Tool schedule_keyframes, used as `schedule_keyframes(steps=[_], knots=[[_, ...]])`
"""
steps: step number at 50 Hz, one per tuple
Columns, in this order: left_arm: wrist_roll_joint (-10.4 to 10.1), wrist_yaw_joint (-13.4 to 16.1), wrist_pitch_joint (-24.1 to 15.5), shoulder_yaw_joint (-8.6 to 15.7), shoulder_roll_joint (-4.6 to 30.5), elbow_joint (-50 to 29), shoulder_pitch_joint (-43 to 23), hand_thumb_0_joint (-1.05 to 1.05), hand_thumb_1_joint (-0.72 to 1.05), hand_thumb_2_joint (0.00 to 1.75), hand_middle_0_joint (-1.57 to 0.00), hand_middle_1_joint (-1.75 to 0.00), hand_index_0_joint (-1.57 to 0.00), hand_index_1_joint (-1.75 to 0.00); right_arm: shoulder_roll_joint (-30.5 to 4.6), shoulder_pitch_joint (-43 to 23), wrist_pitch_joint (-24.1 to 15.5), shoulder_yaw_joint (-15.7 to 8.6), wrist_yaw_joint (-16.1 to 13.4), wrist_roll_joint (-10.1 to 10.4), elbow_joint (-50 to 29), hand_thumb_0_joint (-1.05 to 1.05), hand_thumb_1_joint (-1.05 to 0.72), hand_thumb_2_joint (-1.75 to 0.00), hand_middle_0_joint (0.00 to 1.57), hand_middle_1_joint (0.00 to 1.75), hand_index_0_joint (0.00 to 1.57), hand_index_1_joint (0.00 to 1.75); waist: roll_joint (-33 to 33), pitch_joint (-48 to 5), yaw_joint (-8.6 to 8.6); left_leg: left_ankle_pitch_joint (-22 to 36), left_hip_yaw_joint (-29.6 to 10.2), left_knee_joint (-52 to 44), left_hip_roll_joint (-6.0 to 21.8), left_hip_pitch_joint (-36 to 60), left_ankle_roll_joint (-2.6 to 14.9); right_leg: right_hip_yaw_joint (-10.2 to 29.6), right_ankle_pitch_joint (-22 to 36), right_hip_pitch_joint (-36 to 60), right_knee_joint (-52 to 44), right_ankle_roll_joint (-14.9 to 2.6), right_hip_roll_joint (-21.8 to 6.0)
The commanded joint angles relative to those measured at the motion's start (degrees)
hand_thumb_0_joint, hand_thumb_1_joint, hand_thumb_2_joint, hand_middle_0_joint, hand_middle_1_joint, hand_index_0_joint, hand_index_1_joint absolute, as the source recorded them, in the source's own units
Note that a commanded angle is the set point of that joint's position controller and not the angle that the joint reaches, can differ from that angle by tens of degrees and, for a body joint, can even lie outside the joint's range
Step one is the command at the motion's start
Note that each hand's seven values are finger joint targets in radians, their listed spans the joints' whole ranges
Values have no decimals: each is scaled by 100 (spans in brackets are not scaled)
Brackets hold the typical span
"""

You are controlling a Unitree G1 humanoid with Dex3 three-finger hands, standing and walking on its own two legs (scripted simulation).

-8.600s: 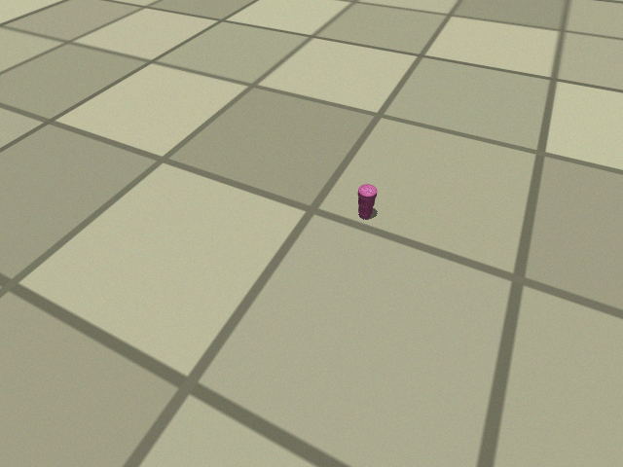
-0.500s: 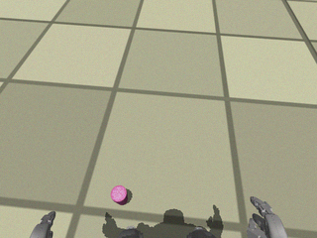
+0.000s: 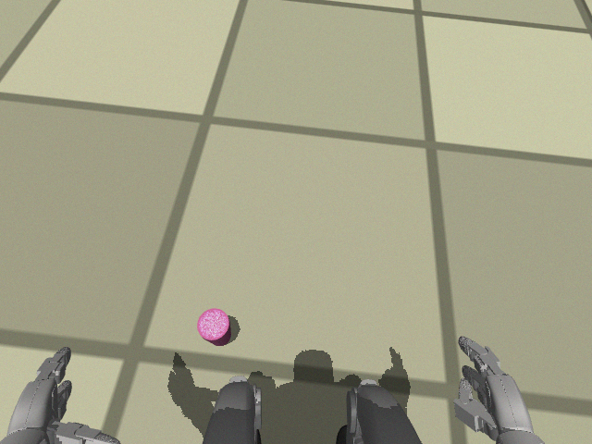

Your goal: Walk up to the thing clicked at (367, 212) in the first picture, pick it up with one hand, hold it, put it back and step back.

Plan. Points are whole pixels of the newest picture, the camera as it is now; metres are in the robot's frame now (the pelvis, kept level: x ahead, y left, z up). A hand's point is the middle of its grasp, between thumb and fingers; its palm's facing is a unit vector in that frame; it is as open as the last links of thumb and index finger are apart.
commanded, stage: go down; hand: left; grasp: from the side
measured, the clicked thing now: (217, 330) +0.39 +0.21 -0.57
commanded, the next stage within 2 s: approach in 1.78 s
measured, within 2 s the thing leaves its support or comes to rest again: neither
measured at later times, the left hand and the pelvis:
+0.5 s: hand (91, 349) +0.28 +0.35 -0.19, palm faces +0.15 -0.97 -0.19, open 17.1 cm; pelvis -0.05 -0.01 -0.14, yaw -2 degrees
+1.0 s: hand (93, 336) +0.31 +0.38 -0.23, palm faces +0.13 -0.98 -0.13, open 17.2 cm; pelvis -0.07 +0.00 -0.21, yaw -4 degrees
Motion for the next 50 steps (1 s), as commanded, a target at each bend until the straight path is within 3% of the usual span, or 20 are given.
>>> schedule_keyframes(steps=[1, 3, 7, 9, 12, 14, 15, 20, 21, 22, 24, 26, 29, 31, 35, 37, 40, 44, 46, 50], knots=[[-247, -559, -1276, 892, 1733, -425, -1010, 0, -58, 5, -8, -11, -8, -10, -1059, 60, -313, -381, -65, 18, -500, 0, -92, -90, 20, 30, 20, 30, 796, -1888, 92, 1256, -140, -366, -201, 636, 67, 195, 1067, -243, 95, -263, 184], [-294, -773, -1571, 1004, 1955, -480, -1317, 0, -55, 5, -7, -10, -7, -10, -1135, 118, -286, -395, -74, 27, -450, 0, -91, -90, 20, 30, 20, 30, 1066, -2376, 120, 1386, -213, -197, -168, 797, 30, 198, 1116, -517, 360, -285, 164], [-428, -1028, -1787, 1369, 2123, 448, -1285, 0, -55, 8, -6, -10, -6, -10, -1248, 44, -154, -364, -44, 21, -320, 0, -89, -90, 20, 30, 20, 30, 837, -2508, 308, 1286, -280, 165, -165, 310, 41, 166, 979, -930, 713, -295, 188], [-466, -1154, -1897, 1544, 2406, 416, -1636, 0, -52, 9, -6, -10, -5, -11, -1321, 66, -92, -406, -19, 15, -251, 0, -90, -90, 20, 30, 20, 30, 869, -2740, 335, 1216, -303, 331, -168, 188, 59, 175, 919, -1039, 821, -310, 185], [-544, -1352, -2027, 1743, 2600, 720, -1897, 0, -52, 9, -6, -10, -5, -10, -1320, 38, -37, -378, -3, -1, -150, 0, -89, -90, 20, 30, 20, 30, 628, -2844, 307, 1271, -202, 736, -193, -302, 112, 274, 1004, -1011, 960, -286, 177], [-586, -1481, -2166, 1809, 2771, 750, -2432, 0, -50, 9, -6, -11, -5, -11, -1330, 36, -37, -370, -6, -1, -88, 0, -90, -90, 20, 30, 20, 30, 596, -2867, 179, 1011, -179, 936, -197, -596, 142, 283, 794, -1196, 1062, -274, 192], [-618, -1529, -2245, 1930, 2910, 857, -2467, 0, -50, 9, -5, -10, -5, -10, -1357, 16, -23, -359, -6, -7, -63, 0, -90, -90, 20, 30, 20, 30, 548, -2813, 219, 908, -163, 1013, -191, -743, 148, 307, 700, -1263, 1115, -272, 192], [-674, -1849, -2571, 2060, 3147, 1239, -3095, 0, -48, 8, -6, -11, -6, -10, -1431, -22, -10, -286, -21, -37, 60, 0, -89, -90, 20, 30, 20, 30, 844, -2821, 166, 436, -301, 1225, -152, -905, 118, 190, 344, -2052, 1574, -308, 227], [-685, -1895, -2613, 2163, 3346, 1254, -3170, 0, -46, 9, -5, -11, -5, -10, -1454, -3, -9, -271, -22, -46, 96, 0, -89, -90, 20, 30, 20, 30, 782, -2922, 170, 497, -276, 1338, -148, -1005, 129, 200, 387, -2016, 1608, -302, 230], [-690, -1958, -2643, 2102, 3340, 1288, -3338, 0, -45, 9, -5, -10, -5, -9, -1452, 33, -8, -251, -23, -54, 118, 0, -90, -90, 20, 30, 20, 30, 780, -2940, 104, 446, -252, 1400, -152, -1128, 129, 207, 339, -2038, 1634, -302, 230], [-732, -2093, -2690, 2163, 3355, 1488, -3342, 0, -46, 8, -5, -10, -5, -9, -1485, -2, -3, -226, -22, -66, 141, 0, -89, -90, 20, 30, 20, 30, 846, -2949, 133, 292, -282, 1493, -143, -1170, 126, 160, 226, -2288, 1775, -309, 240], [-754, -2179, -2734, 2291, 3616, 1461, -3540, 0, -47, 7, -5, -9, -5, -8, -1532, -7, -5, -208, -33, -68, 168, 0, -90, -90, 20, 30, 20, 30, 955, -3024, 189, 131, -293, 1559, -138, -1294, 114, 129, 127, -2399, 1907, -320, 248], [-796, -2306, -2746, 2364, 3696, 1590, -3568, 0, -47, 7, -5, -8, -5, -8, -1569, -6, 20, -145, -36, -60, 222, 0, -90, -90, 20, 30, 20, 30, 1013, -3024, 173, 260, -364, 1679, -131, -1357, 98, 23, 222, -2617, 2184, -337, 255], [-838, -2362, -2750, 2557, 3903, 1598, -3537, 0, -46, 7, -5, -8, -5, -7, -1632, 28, 17, -135, -29, -64, 253, 0, -91, -90, 20, 30, 20, 30, 1100, -3241, 250, 575, -386, 1817, -119, -1245, 88, 0, 406, -2689, 2359, -350, 255], [-903, -2510, -2759, 2575, 3979, 1628, -3718, 0, -49, 6, -5, -6, -4, -6, -1631, 25, 31, -99, -23, -95, 311, 0, -92, -91, 20, 30, 20, 30, 999, -3329, 199, 817, -228, 2203, -146, -1574, 140, 47, 556, -2658, 2456, -350, 271], [-924, -2574, -2749, 2576, 4015, 1702, -3885, 0, -48, 7, -5, -6, -4, -6, -1664, 1, 30, -101, -35, -103, 343, 0, -91, -91, 20, 30, 20, 30, 982, -3085, 153, 491, -249, 2247, -137, -1805, 147, 31, 351, -2830, 2517, -345, 275], [-908, -2623, -2773, 2716, 4260, 1683, -4030, 0, -49, 7, -5, -6, -4, -6, -1709, 44, 37, -86, -32, -126, 384, 0, -92, -91, 20, 30, 20, 30, 1083, -3242, 163, 524, -235, 2387, -137, -1886, 136, 6, 380, -2818, 2687, -347, 274], [-916, -2732, -2773, 2632, 4226, 1637, -4338, 0, -48, 8, -4, -7, -4, -7, -1777, 2, 44, -85, -30, -139, 411, 0, -91, -91, 20, 30, 20, 30, 1347, -3118, 100, 292, -397, 2383, -77, -1786, 87, -92, 237, -3375, 2973, -365, 274], [-913, -2735, -2768, 2738, 4445, 1642, -4434, 0, -51, 6, -5, -5, -4, -5, -1781, 13, 43, -62, -34, -153, 400, 0, -92, -91, 20, 30, 20, 30, 1235, -3202, 145, 207, -331, 2502, -101, -1963, 112, -72, 184, -3291, 2962, -347, 279], [-943, -2815, -2754, 2697, 4503, 1675, -4628, 0, -51, 7, -5, -6, -4, -6, -1780, -9, 33, -19, -23, -169, 405, 0, -92, -91, 20, 30, 20, 30, 1189, -3084, 109, -50, -245, 2673, -111, -2336, 144, -54, 0, -3321, 3025, -334, 286]])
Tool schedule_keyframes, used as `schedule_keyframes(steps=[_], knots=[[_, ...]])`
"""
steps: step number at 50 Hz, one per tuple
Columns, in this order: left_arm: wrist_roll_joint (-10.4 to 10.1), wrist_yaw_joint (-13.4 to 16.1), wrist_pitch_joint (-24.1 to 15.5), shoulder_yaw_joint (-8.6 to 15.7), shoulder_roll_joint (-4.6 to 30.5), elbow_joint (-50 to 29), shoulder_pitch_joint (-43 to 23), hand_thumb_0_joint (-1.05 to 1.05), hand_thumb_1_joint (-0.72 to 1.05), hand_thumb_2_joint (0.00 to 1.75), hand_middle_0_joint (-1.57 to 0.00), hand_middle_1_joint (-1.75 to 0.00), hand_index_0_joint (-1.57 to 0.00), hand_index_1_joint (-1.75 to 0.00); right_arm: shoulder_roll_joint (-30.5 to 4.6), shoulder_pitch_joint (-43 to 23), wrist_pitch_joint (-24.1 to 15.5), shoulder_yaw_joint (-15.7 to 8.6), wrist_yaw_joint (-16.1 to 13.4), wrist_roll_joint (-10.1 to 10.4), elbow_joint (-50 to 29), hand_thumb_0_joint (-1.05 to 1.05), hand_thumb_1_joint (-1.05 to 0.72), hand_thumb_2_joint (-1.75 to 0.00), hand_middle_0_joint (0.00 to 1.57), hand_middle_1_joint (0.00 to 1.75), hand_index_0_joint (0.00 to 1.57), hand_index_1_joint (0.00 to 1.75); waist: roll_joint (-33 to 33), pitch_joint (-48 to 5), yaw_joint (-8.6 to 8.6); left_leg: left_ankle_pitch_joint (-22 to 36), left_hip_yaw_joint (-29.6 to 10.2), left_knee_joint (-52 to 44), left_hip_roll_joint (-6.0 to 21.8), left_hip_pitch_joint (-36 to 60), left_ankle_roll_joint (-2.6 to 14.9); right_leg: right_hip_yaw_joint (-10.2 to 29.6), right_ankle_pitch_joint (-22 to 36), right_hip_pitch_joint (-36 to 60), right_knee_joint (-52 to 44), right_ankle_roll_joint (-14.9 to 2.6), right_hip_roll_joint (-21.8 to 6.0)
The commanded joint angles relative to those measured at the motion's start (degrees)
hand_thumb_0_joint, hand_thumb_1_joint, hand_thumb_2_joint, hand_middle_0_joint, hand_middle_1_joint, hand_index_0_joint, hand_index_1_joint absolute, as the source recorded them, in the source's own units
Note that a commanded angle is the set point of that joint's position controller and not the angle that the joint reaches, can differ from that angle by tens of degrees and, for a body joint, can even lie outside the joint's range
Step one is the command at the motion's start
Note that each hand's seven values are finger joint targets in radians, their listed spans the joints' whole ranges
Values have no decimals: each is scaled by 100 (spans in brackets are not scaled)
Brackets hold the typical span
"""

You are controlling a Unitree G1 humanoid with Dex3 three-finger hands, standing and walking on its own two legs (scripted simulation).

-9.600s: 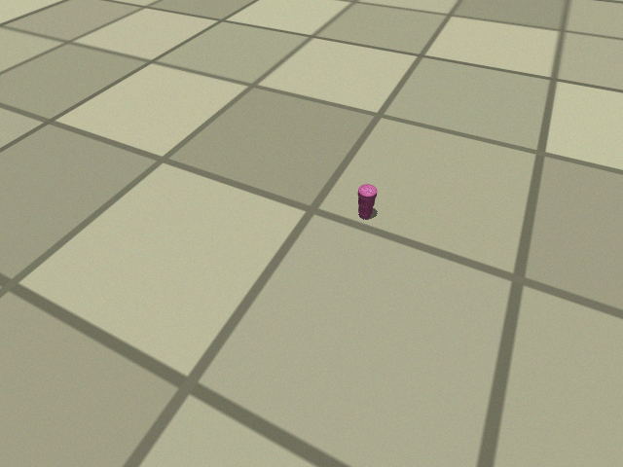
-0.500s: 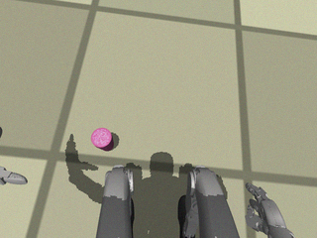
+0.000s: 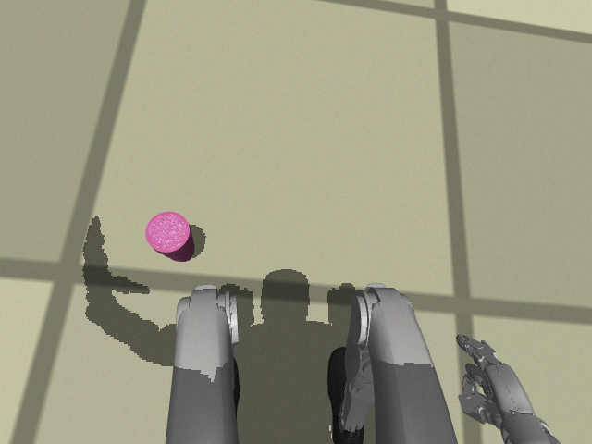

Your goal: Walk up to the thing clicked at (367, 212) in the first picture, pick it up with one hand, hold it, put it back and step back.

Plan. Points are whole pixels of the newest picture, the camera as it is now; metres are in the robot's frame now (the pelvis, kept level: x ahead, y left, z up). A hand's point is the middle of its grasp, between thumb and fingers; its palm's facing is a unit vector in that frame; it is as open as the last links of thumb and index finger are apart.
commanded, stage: go down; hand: left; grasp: from the side
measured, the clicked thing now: (175, 241) +0.44 +0.25 -0.36
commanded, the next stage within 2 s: approach in 0.78 s
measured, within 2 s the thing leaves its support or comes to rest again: neither
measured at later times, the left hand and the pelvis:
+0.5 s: hand out of the picture +0.36 +0.42 -0.03, palm faces +0.19 -0.98 -0.11, open 17.4 cm; pelvis +0.00 +0.00 -0.04, yaw -1 degrees
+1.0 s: hand out of the picture +0.37 +0.43 -0.05, palm faces +0.20 -0.98 -0.08, open 17.5 cm; pelvis -0.01 +0.00 -0.06, yaw -2 degrees
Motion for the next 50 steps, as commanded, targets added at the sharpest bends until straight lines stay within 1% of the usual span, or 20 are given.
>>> schedule_keyframes(steps=[1, 6, 7, 8, 11, 12, 15, 19, 20, 28, 32, 33, 35, 36, 39, 41, 42, 44, 45, 50], knots=[[-208, -32, -333, 481, 2410, -957, -975, 0, -50, 6, -5, -5, -4, -6, -1275, 650, -146, -421, -126, 3, -361, 0, -91, -91, 20, 30, 20, 30, 1245, -3175, 214, 499, 168, -1624, -118, 2463, 167, -39, 566, 1324, -1146, -261, 246], [-247, -92, -321, 497, 2558, -993, -1177, 0, -52, 7, -4, -6, -4, -6, -1313, 628, -158, -397, -115, 20, -364, 0, -92, -91, 20, 30, 20, 30, 1359, -3123, 220, 255, 134, -1551, -108, 2301, 177, -77, 417, 1096, -985, -268, 257], [-248, -99, -315, 512, 2533, -957, -1120, 0, -51, 7, -4, -5, -3, -6, -1320, 617, -167, -378, -109, 13, -369, 0, -92, -91, 20, 30, 20, 30, 1365, -3153, 214, 346, 99, -1529, -106, 2375, 165, -102, 492, 1077, -913, -267, 250], [-254, -107, -316, 561, 2690, -1047, -1184, 0, -51, 7, -4, -5, -4, -6, -1329, 641, -172, -376, -112, 15, -374, 0, -92, -91, 20, 30, 20, 30, 1404, -3229, 256, 335, 133, -1504, -108, 2321, 164, -91, 461, 1109, -912, -271, 255], [-286, -168, -301, 504, 2574, -956, -1103, 0, -51, 8, -4, -6, -3, -6, -1356, 620, -165, -366, -112, 34, -370, 0, -92, -91, 20, 30, 20, 30, 1478, -3172, 224, 465, 84, -1467, -113, 2379, 148, -129, 567, 922, -787, -283, 248], [-306, -178, -299, 571, 2584, -981, -1146, 0, -53, 8, -4, -6, -3, -7, -1358, 693, -172, -361, -106, 26, -344, 0, -92, -91, 20, 30, 20, 30, 1498, -3324, 219, 675, 73, -1385, -115, 2501, 128, -126, 713, 921, -721, -292, 244], [-334, -216, -300, 607, 2654, -1019, -1240, 0, -52, 8, -4, -5, -3, -6, -1365, 715, -166, -354, -108, 30, -326, 0, -92, -91, 20, 30, 20, 30, 1505, -3285, 181, 715, 73, -1295, -117, 2463, 132, -131, 739, 843, -676, -285, 236], [-350, -261, -302, 703, 2785, -957, -1205, 0, -55, 7, -5, -6, -3, -6, -1365, 725, -151, -327, -96, 10, -307, 0, -93, -91, 20, 30, 20, 30, 1450, -3350, 243, 818, 139, -1147, -132, 2347, 146, -111, 789, 889, -616, -286, 243], [-350, -278, -294, 665, 2756, -936, -1227, 0, -53, 8, -4, -6, -3, -6, -1349, 737, -148, -321, -94, 11, -302, 0, -92, -91, 20, 30, 20, 30, 1381, -3288, 175, 779, 176, -1100, -140, 2226, 166, -111, 753, 941, -652, -272, 244], [-337, -334, -293, 689, 2832, -832, -1319, 0, -53, 9, -4, -6, -3, -7, -1415, 704, -136, -312, -67, -1, -306, 0, -93, -91, 20, 30, 20, 30, 1380, -3190, 178, 662, 148, -1039, -134, 2145, 167, -143, 660, 745, -528, -280, 255], [-330, -353, -324, 728, 2951, -856, -1549, 0, -53, 8, -4, -6, -3, -7, -1433, 725, -125, -293, -56, -15, -293, 0, -92, -91, 20, 30, 20, 30, 1448, -3216, 93, 728, 144, -935, -145, 2092, 165, -159, 713, 712, -440, -278, 241], [-332, -365, -340, 757, 3001, -849, -1527, 0, -53, 9, -4, -6, -3, -7, -1441, 674, -124, -281, -50, -7, -310, 0, -92, -91, 20, 30, 20, 30, 1419, -3107, 146, 582, 113, -978, -135, 2044, 173, -169, 601, 620, -432, -275, 245], [-326, -390, -345, 711, 2979, -755, -1535, 0, -52, 8, -4, -6, -3, -7, -1457, 618, -115, -276, -44, -22, -319, 0, -92, -91, 20, 30, 20, 30, 1506, -2984, 128, 373, 113, -970, -125, 2011, 175, -168, 463, 492, -421, -275, 253], [-356, -402, -355, 739, 2991, -766, -1596, 0, -53, 9, -4, -6, -3, -7, -1460, 668, -109, -267, -39, -27, -321, 0, -92, -91, 20, 30, 20, 30, 1423, -3061, 86, 441, 142, -903, -132, 1942, 180, -166, 513, 642, -439, -267, 259], [-365, -417, -357, 797, 3112, -763, -1542, 0, -55, 7, -5, -6, -3, -7, -1456, 672, -113, -252, -29, -29, -335, 0, -92, -91, 20, 30, 20, 30, 1441, -3217, 138, 484, 181, -853, -147, 1916, 187, -162, 529, 711, -410, -267, 263], [-357, -435, -350, 736, 3023, -681, -1535, 0, -55, 8, -5, -7, -3, -8, -1477, 680, -108, -247, -24, -17, -334, 0, -92, -91, 20, 30, 20, 30, 1450, -3090, 90, 471, 125, -882, -137, 1928, 175, -195, 519, 556, -362, -276, 264], [-364, -439, -361, 757, 3100, -733, -1545, 0, -54, 9, -4, -6, -3, -7, -1499, 630, -105, -247, -27, 0, -345, 0, -92, -91, 20, 30, 20, 30, 1547, -2998, 134, 316, 59, -968, -119, 1976, 169, -220, 418, 401, -311, -283, 260], [-393, -467, -374, 754, 3096, -790, -1632, 0, -56, 13, -7, -10, -3, -13, -1497, 614, -102, -227, -25, -1, -349, 0, -93, -91, 20, 30, 20, 30, 1527, -3069, 114, 386, 50, -884, -115, 2052, 161, -210, 483, 374, -295, -280, 263], [-407, -480, -395, 840, 3169, -722, -1535, 0, -60, 5, -8, -7, -5, -9, -1523, 643, -101, -203, -19, -11, -339, 0, -91, -91, 20, 30, 20, 30, 1629, -3117, 124, 624, 42, -844, -116, 2124, 137, -219, 656, 418, -216, -286, 256], [-636, -620, -697, 710, 2685, -128, -1592, 0, -61, 3, -8, -8, -6, -10, -1546, 526, -131, -84, 11, -67, -313, 0, -92, -91, 20, 30, 20, 30, 1265, -2585, -178, 681, -4, -490, -119, 1705, 161, -304, 671, 167, -67, -270, 295]])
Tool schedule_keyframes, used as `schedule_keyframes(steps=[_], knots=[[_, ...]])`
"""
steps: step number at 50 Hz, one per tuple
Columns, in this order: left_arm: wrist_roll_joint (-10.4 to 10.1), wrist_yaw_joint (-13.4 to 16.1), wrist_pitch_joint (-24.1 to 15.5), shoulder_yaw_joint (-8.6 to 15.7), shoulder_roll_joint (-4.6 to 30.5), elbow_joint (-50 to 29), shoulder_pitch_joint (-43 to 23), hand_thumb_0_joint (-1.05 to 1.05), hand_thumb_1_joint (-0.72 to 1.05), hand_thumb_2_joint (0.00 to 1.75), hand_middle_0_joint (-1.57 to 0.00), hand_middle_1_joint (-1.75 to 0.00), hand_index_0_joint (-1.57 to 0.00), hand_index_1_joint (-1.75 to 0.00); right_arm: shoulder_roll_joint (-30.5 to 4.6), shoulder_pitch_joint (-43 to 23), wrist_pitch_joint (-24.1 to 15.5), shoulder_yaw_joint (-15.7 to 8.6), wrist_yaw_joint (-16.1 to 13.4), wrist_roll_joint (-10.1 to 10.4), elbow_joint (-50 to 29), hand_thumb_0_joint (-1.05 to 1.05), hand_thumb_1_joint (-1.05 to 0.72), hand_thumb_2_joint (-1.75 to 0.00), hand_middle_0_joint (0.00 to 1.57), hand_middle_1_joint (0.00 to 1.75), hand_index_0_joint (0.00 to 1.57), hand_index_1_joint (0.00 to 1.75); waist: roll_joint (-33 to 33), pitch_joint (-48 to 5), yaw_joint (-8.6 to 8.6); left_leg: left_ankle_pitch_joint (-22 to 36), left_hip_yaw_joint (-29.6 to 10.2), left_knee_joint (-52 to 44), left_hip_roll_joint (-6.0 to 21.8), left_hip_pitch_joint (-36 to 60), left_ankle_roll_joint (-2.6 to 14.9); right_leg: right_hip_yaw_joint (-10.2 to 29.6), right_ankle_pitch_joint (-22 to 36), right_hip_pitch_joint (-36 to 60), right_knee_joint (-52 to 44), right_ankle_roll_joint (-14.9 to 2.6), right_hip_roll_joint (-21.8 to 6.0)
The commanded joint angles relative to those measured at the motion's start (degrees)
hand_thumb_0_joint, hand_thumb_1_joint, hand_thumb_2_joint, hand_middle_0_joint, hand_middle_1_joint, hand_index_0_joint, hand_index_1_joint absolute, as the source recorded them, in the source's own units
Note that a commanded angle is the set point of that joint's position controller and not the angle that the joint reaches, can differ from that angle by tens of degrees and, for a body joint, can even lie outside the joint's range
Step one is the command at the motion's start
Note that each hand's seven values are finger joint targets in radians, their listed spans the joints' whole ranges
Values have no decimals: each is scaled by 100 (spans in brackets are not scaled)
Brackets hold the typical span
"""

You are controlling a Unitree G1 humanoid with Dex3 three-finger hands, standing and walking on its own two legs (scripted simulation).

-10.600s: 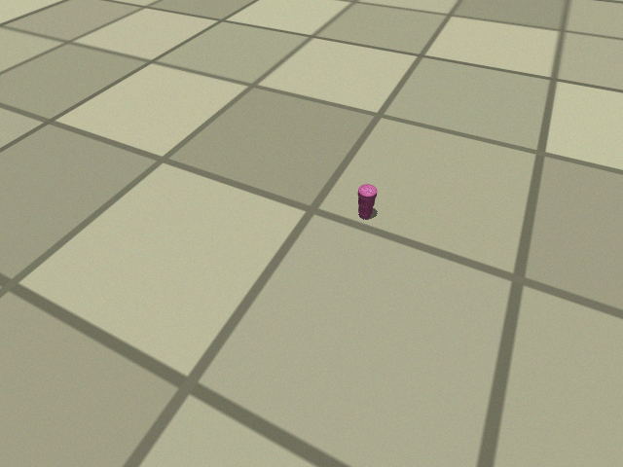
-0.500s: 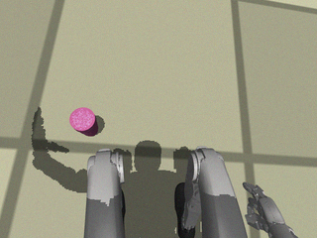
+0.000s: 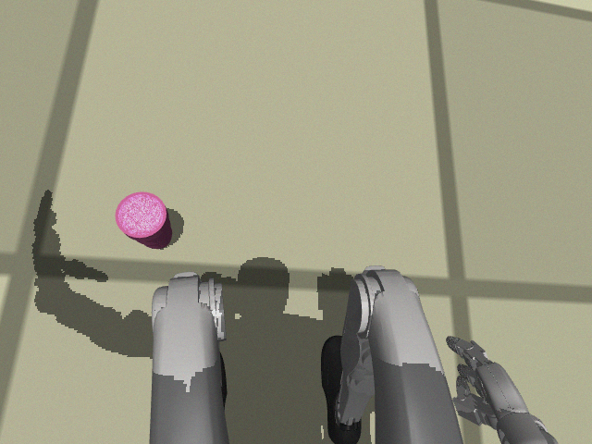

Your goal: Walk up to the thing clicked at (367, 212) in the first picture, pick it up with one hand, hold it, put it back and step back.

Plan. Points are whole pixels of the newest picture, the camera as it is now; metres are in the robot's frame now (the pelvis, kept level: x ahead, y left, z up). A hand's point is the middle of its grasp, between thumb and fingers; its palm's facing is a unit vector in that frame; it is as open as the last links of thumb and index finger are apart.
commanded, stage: approach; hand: left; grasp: from the side
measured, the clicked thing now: (150, 226) +0.44 +0.26 -0.30
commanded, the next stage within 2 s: close in in 0.42 s
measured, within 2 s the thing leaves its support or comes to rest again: neither
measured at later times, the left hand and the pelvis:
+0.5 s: hand (67, 234) +0.39 +0.35 -0.20, palm faces +0.17 -0.98 +0.04, open 17.6 cm; pelvis -0.01 +0.01 -0.08, yaw -6 degrees
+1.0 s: hand (132, 241) +0.40 +0.27 -0.25, palm faces +0.16 -0.99 +0.03, open 17.7 cm; pelvis -0.02 +0.02 -0.10, yaw -8 degrees
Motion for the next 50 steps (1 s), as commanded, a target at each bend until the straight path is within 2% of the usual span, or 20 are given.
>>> schedule_keyframes(steps=[1, 3, 8, 11, 12, 16, 17, 18, 20, 21, 23, 26, 28, 32, 35, 40, 41, 44, 45, 50], knots=[[-384, -73, -652, 262, 1886, -474, -1016, 0, -61, 3, -8, -8, -6, -10, -1411, 560, -158, -381, -101, -41, -283, 0, -92, -91, 20, 30, 20, 30, 1242, -2755, -62, 587, 151, -1445, -74, 2425, 114, -307, 586, 1034, -1018, -322, 274], [-481, -99, -890, 221, 1815, -249, -1014, 0, -61, 4, -8, -8, -6, -10, -1418, 463, -182, -296, -74, -95, -312, 0, -91, -91, 20, 30, 20, 30, 992, -2729, -89, 523, 219, -1233, -77, 2162, 144, -328, 536, 1178, -1007, -297, 316], [-568, -59, -1402, 109, 1755, 276, -1109, 0, -60, 3, -8, -8, -6, -10, -1571, 234, -205, -109, -1, -277, -382, 0, -91, -90, 20, 30, 20, 30, 1037, -2665, -184, 384, 173, -892, -39, 2022, 99, -464, 452, 1120, -741, -293, 385], [-471, 71, -1744, 159, 2123, 175, -1376, 0, -60, 4, -7, -8, -6, -10, -1669, 95, -134, 43, 40, -423, -375, 0, -90, -90, 20, 30, 20, 30, 1395, -2701, -198, 518, 118, -745, 5, 2128, 46, -553, 569, 1088, -499, -310, 415], [-413, 133, -1824, 227, 2253, 258, -1294, 0, -58, 4, -8, -8, -5, -9, -1652, 37, -100, 108, 65, -480, -390, 0, -90, -90, 20, 30, 20, 30, 1479, -2718, -128, 611, 132, -671, 24, 2147, 27, -552, 623, 1163, -431, -311, 427], [-262, 274, -2249, 258, 2388, 206, -1195, 0, -60, 5, -7, -8, -5, -10, -1778, -217, 72, 299, 122, -702, -416, 0, -91, -91, 20, 30, 20, 30, 1963, -2757, -192, 904, 25, -527, 83, 2450, -60, -687, 886, 1143, -130, -313, 456], [-262, 292, -2322, 161, 2141, 355, -1067, 0, -59, 4, -8, -9, -6, -11, -1840, -276, 124, 319, 139, -748, -412, 0, -92, -91, 20, 30, 20, 30, 2024, -2661, -277, 887, -39, -497, 101, 2544, -88, -742, 862, 1006, -72, -308, 459], [-268, 335, -2430, 235, 2239, 220, -1100, 0, -60, 5, -8, -10, -6, -11, -1865, -363, 151, 367, 145, -804, -430, 0, -92, -91, 20, 30, 20, 30, 2195, -2698, -275, 945, -68, -450, 123, 2619, -108, -780, 941, 1037, -1, -311, 476], [-294, 425, -2591, 66, 1929, 342, -1088, 0, -61, 5, -7, -9, -6, -11, -1905, -449, 223, 463, 169, -896, -396, 0, -92, -91, 20, 30, 20, 30, 2288, -2593, -438, 1055, -148, -355, 147, 2720, -146, -867, 1043, 995, 113, -300, 481], [-307, 498, -2658, 105, 1936, 375, -990, 0, -61, 5, -7, -10, -6, -11, -1912, -522, 246, 494, 184, -936, -412, 0, -93, -91, 20, 30, 20, 30, 2268, -2532, -406, 1093, -167, -295, 157, 2650, -150, -889, 1076, 1005, 158, -301, 501], [-273, 626, -2808, -122, 1705, 393, -1084, 0, -61, 5, -7, -10, -6, -11, -1942, -646, 303, 588, 200, -1017, -455, 0, -93, -91, 20, 30, 20, 30, 2296, -2399, -598, 1090, -235, -214, 168, 2606, -165, -971, 1124, 1008, 224, -295, 509], [-226, 824, -3008, -540, 1100, 663, -931, 0, -61, 6, -7, -11, -6, -12, -1985, -805, 366, 644, 252, -1119, -432, 0, -94, -91, 20, 30, 20, 30, 2196, -2089, -730, 911, -324, -108, 174, 2482, -181, -1080, 1068, 886, 291, -286, 519], [-212, 1000, -3175, -636, 969, 716, -774, 0, -61, 0, -7, -9, -7, -9, -1972, -903, 397, 737, 308, -1176, -457, 0, -94, -91, 20, 30, 20, 30, 2018, -2013, -709, 885, -356, 18, 169, 2371, -175, -1131, 1071, 978, 315, -269, 547], [-218, 1476, -3527, -623, 874, 598, -816, 0, -61, 2, -7, -10, -7, -10, -2006, -1066, 464, 891, 421, -1255, -496, 0, -94, -91, 20, 30, 20, 30, 1940, -1784, -744, 738, -402, 112, 156, 2141, -162, -1211, 1067, 1160, 335, -232, 577], [-130, 1889, -3754, -489, 1012, 486, -803, 0, -61, 1, -7, -9, -7, -9, -2091, -1144, 523, 922, 480, -1344, -492, 0, -94, -91, 20, 30, 20, 30, 2097, -1725, -726, 700, -447, 137, 164, 2163, -190, -1273, 1077, 1207, 401, -223, 599], [94, 2312, -3969, -970, 531, 632, -771, 0, -61, 2, -7, -8, -7, -7, -2071, -1243, 629, 978, 584, -1507, -531, 0, -94, -91, 20, 30, 20, 30, 2071, -1389, -930, 466, -506, 159, 171, 1939, -196, -1340, 1012, 1132, 405, -221, 617], [124, 2348, -3984, -1094, 413, 720, -807, 0, -61, 1, -6, -7, -7, -7, -2093, -1248, 652, 985, 598, -1516, -555, 0, -94, -91, 20, 30, 20, 30, 1986, -1330, -1043, 408, -561, 144, 172, 1910, -194, -1393, 983, 1097, 400, -215, 624], [99, 2425, -4053, -1389, 182, 760, -774, 0, -61, 1, -6, -7, -6, -6, -2089, -1277, 681, 1020, 639, -1547, -574, 0, -94, -91, 20, 30, 20, 30, 1788, -1259, -1077, 322, -558, 235, 148, 1780, -159, -1394, 1005, 1166, 345, -199, 644], [63, 2463, -4093, -1508, 87, 795, -895, 0, -60, 1, -6, -6, -6, -6, -2119, -1313, 689, 1042, 650, -1552, -593, 0, -94, -91, 20, 30, 20, 30, 1752, -1189, -1161, 222, -596, 241, 137, 1690, -154, -1423, 945, 1125, 354, -192, 645], [64, 2797, -4216, -1603, 28, 1043, -877, 0, -60, 4, -5, -7, -6, -6, -2107, -1360, 757, 1167, 718, -1570, -696, 0, -93, -90, 20, 30, 20, 30, 1521, -1023, -1141, 119, -732, 226, 130, 1574, -147, -1504, 863, 1123, 384, -175, 674]])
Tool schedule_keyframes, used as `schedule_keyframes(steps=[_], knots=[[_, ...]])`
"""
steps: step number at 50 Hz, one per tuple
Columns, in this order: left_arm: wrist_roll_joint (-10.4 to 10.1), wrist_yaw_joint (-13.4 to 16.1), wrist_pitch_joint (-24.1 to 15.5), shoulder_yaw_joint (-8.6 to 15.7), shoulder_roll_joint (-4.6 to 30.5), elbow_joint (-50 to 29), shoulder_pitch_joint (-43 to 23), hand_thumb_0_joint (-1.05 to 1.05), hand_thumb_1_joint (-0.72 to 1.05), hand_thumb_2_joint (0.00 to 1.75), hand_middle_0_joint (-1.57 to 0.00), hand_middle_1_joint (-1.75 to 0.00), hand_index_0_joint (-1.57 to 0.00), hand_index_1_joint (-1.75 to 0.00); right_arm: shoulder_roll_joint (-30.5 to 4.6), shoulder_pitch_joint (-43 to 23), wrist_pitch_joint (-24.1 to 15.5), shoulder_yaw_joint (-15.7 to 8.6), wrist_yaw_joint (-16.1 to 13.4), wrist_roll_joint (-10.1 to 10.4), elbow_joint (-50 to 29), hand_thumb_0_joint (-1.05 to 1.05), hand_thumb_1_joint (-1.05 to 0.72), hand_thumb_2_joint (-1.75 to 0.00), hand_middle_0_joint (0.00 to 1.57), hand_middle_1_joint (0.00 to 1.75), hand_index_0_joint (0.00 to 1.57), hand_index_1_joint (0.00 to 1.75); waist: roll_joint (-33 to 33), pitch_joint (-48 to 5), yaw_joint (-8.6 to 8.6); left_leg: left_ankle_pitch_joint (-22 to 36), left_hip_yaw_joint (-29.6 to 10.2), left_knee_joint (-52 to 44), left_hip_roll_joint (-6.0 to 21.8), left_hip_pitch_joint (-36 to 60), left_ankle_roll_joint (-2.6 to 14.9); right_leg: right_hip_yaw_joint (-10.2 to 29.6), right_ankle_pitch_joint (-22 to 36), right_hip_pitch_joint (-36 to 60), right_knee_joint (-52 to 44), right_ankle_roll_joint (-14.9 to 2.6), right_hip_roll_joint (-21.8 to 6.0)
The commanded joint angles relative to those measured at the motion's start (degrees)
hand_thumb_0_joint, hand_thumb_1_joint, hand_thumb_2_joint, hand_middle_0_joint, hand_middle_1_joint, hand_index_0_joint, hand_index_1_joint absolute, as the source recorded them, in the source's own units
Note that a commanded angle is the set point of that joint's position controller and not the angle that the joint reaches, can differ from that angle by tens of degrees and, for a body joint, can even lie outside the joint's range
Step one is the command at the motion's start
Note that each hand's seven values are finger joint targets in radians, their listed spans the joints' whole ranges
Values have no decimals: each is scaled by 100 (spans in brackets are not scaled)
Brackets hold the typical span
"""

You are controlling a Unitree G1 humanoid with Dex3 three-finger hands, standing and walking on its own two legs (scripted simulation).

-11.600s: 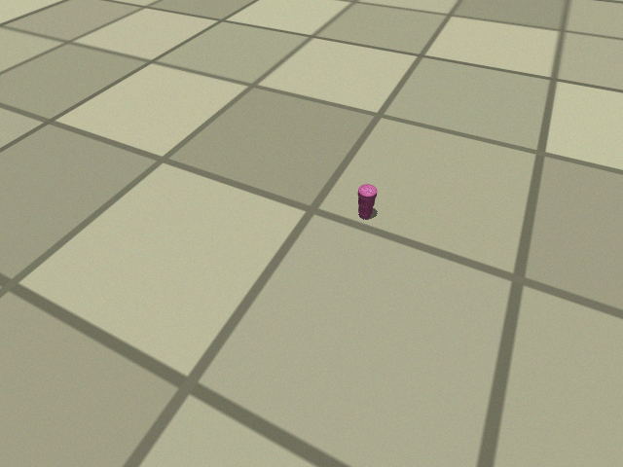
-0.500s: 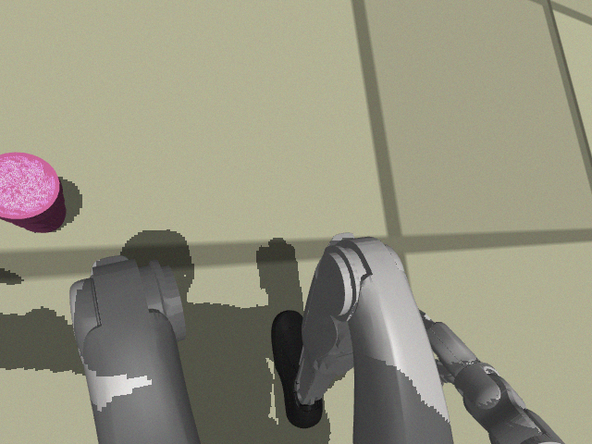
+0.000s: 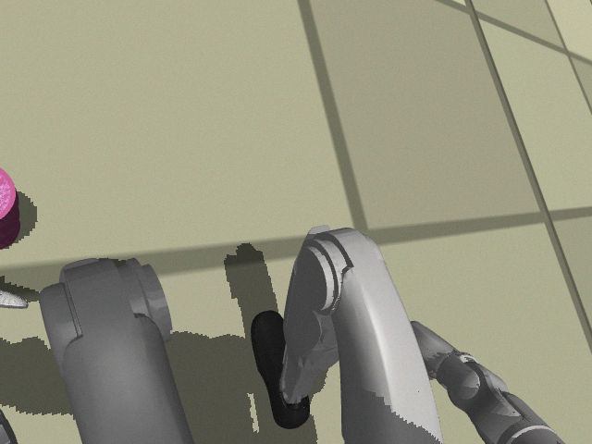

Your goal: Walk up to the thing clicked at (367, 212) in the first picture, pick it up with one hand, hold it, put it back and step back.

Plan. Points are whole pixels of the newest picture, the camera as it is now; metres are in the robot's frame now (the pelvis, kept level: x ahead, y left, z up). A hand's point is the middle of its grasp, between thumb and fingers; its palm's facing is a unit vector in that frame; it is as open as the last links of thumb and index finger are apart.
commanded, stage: close in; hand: left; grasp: from the side
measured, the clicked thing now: out of the picture +0.42 +0.30 -0.20
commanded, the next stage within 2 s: rest palm in 0.18 s
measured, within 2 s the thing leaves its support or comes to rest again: leaves its support in 1.24 s
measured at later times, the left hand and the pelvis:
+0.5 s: hand out of the picture +0.40 +0.29 -0.18, palm faces +0.35 -0.94 +0.02, open 15.3 cm; pelvis +0.00 +0.00 +0.00, yaw -2 degrees
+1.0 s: hand out of the picture +0.42 +0.29 -0.18, palm faces +0.38 -0.92 +0.00, open 10.2 cm; pelvis +0.00 +0.01 +0.00, yaw -3 degrees
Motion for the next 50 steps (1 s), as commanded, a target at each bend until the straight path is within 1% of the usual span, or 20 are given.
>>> schedule_keyframes(steps=[1, 5, 9, 11, 12, 13, 14, 17, 19, 21, 27, 28, 32, 34, 36, 38, 40, 43, 45, 50], knots=[[22, 279, -526, -142, 904, -551, -1059, 0, -60, 5, -5, -8, -6, -7, -1943, -25, 69, -582, -113, -32, -290, 0, -92, -90, 20, 30, 20, 30, 2628, -2771, -443, 124, 534, -2021, 198, 1977, -157, -709, 489, 1111, -1022, -410, 245], [164, 561, -687, -86, 1096, -596, -1143, 0, -55, 9, -5, -8, -5, -8, -1974, -101, 141, -522, -85, -93, -337, 0, -91, -90, 20, 30, 20, 30, 2795, -2625, -427, -9, 453, -2103, 239, 2027, -189, -744, 396, 1035, -955, -412, 255], [275, 764, -809, -149, 1068, -582, -1232, 0, -48, 11, -5, -8, -5, -7, -1998, -116, 201, -468, -71, -176, -340, 0, -91, -90, 20, 30, 20, 30, 2952, -2641, -533, 93, 382, -2117, 260, 2188, -228, -774, 514, 1066, -912, -407, 259], [319, 879, -825, -160, 1038, -546, -1159, 0, -46, 12, -5, -8, -5, -8, -1982, -103, 224, -448, -58, -199, -352, 0, -91, -90, 20, 30, 20, 30, 2968, -2640, -528, 132, 377, -2117, 269, 2236, -229, -781, 563, 1115, -925, -406, 274], [336, 924, -851, -209, 998, -537, -1223, 0, -46, 12, -5, -8, -5, -8, -2006, -136, 236, -440, -55, -204, -352, 0, -92, -90, 20, 30, 20, 30, 2985, -2563, -591, 120, 327, -2129, 268, 2205, -246, -810, 571, 1064, -894, -394, 255], [329, 961, -864, -225, 919, -518, -1119, 0, -45, 13, -5, -8, -5, -8, -1978, -100, 240, -424, -42, -236, -333, 0, -91, -90, 20, 30, 20, 30, 2939, -2677, -575, 269, 361, -2051, 267, 2275, -235, -781, 700, 1195, -917, -387, 284], [342, 1004, -880, -264, 930, -515, -1209, 0, -41, 15, -11, -8, -9, -9, -1985, -110, 244, -411, -43, -239, -330, 0, -91, -91, 20, 30, 20, 30, 2931, -2660, -625, 314, 358, -2025, 256, 2220, -230, -797, 740, 1222, -920, -382, 280], [360, 1086, -910, -307, 960, -488, -1177, 0, -34, 20, -14, -12, -13, -13, -1970, -91, 278, -363, -48, -261, -312, 0, -90, -90, 20, 30, 20, 30, 2869, -2748, -648, 524, 384, -1930, 262, 2301, -216, -786, 918, 1341, -967, -377, 311], [404, 1152, -915, -365, 937, -454, -1221, 0, -18, 30, -28, -26, -27, -27, -1996, -101, 307, -337, -41, -277, -304, 0, -90, -90, 20, 30, 20, 30, 2881, -2674, -706, 489, 307, -1979, 279, 2284, -236, -839, 891, 1292, -948, -381, 316], [424, 1250, -925, -303, 1035, -415, -1220, 0, -8, 38, -35, -33, -34, -34, -1981, -90, 324, -297, -37, -297, -303, 0, -89, -90, 20, 30, 20, 30, 2915, -2731, -683, 503, 315, -1948, 276, 2294, -230, -840, 932, 1405, -955, -373, 331], [556, 1451, -979, -343, 1151, -343, -1369, 0, 14, 51, -44, -43, -43, -44, -2016, -164, 393, -243, -12, -337, -332, 0, -88, -90, 20, 30, 20, 30, 3042, -2506, -775, 353, 197, -2051, 307, 2292, -257, -909, 827, 1270, -908, -370, 328], [555, 1476, -960, -314, 1143, -306, -1296, 0, 17, 54, -47, -45, -45, -46, -1991, -128, 414, -228, -14, -345, -344, 0, -88, -90, 20, 30, 20, 30, 2971, -2616, -746, 467, 229, -2006, 308, 2363, -249, -892, 914, 1371, -953, -361, 343], [560, 1545, -946, -302, 1268, -259, -1405, 0, 30, 60, -55, -53, -54, -53, -1987, -156, 441, -176, -19, -344, -366, 0, -88, -90, 20, 30, 20, 30, 2873, -2533, -776, 334, 270, -1943, 292, 2158, -203, -893, 826, 1403, -1036, -355, 371], [558, 1574, -942, -338, 1234, -226, -1441, 0, 39, 66, -59, -57, -57, -57, -1984, -182, 445, -167, -20, -341, -365, 0, -87, -89, 20, 30, 20, 30, 2810, -2469, -798, 278, 242, -1943, 303, 2102, -195, -903, 801, 1353, -1038, -357, 378], [557, 1611, -941, -310, 1250, -223, -1391, 0, 47, 70, -64, -62, -63, -62, -1996, -156, 456, -154, -19, -351, -372, 0, -87, -89, 20, 30, 20, 30, 2839, -2553, -793, 401, 212, -1957, 311, 2213, -207, -916, 900, 1429, -1015, -356, 382], [581, 1625, -925, -314, 1271, -190, -1426, 0, 41, 79, -73, -73, -72, -74, -2008, -159, 470, -167, -23, -351, -390, 0, -87, -89, 20, 30, 20, 30, 2858, -2578, -808, 403, 211, -1963, 321, 2254, -214, -925, 902, 1405, -1012, -362, 388], [525, 1650, -935, -302, 1311, -212, -1534, 0, 43, 84, -78, -80, -77, -80, -1990, -144, 471, -124, -25, -344, -376, 0, -87, -89, 20, 30, 20, 30, 2756, -2616, -847, 395, 258, -1866, 297, 2121, -169, -899, 928, 1513, -1072, -348, 404], [585, 1677, -895, -323, 1302, -154, -1546, 0, 44, 93, -86, -89, -86, -90, -1992, -172, 482, -147, -33, -337, -359, 0, -87, -90, 20, 30, 20, 30, 2830, -2438, -850, 347, 214, -1964, 338, 2166, -196, -908, 866, 1357, -1047, -357, 389], [621, 1700, -913, -337, 1350, -174, -1652, 0, 45, 98, -92, -96, -92, -96, -2014, -155, 500, -127, -37, -352, -377, 0, -87, -89, 20, 30, 20, 30, 2833, -2468, -913, 342, 165, -1984, 345, 2192, -202, -949, 872, 1365, -1037, -353, 385], [618, 1708, -894, -300, 1392, -182, -1677, 0, 44, 113, -106, -113, -106, -114, -2018, -152, 534, -126, -36, -359, -394, 0, -87, -90, 20, 30, 20, 30, 2911, -2451, -876, 270, 169, -2000, 351, 2217, -204, -930, 826, 1351, -1054, -358, 389]])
